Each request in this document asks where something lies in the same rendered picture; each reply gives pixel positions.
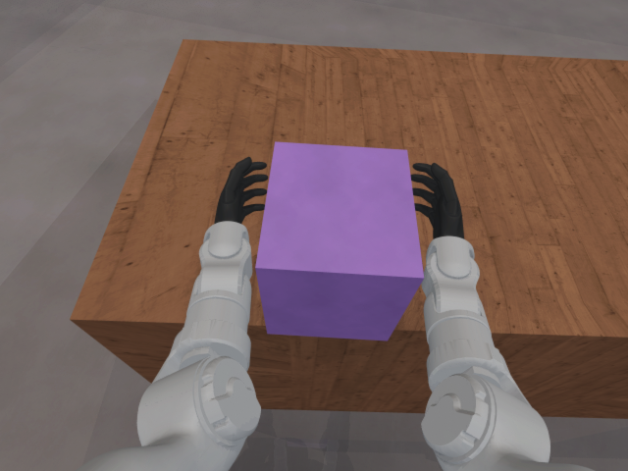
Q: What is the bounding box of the robot left hand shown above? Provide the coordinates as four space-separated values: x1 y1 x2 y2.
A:
214 157 268 224

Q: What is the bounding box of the robot right forearm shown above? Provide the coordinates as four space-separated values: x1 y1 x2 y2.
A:
421 236 532 407

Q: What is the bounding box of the robot right hand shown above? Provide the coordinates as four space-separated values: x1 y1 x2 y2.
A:
410 163 464 239

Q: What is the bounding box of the carton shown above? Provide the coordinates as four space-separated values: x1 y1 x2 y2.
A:
255 141 424 341

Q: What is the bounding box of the pedestal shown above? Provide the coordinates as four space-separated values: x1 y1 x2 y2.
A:
70 39 628 419

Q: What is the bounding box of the left robot upper arm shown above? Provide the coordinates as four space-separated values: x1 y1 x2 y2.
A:
76 355 261 471

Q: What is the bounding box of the right robot upper arm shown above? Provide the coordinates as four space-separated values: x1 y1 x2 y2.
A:
421 373 595 471

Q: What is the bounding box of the robot left forearm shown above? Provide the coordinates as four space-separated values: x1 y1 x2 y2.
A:
137 221 252 413

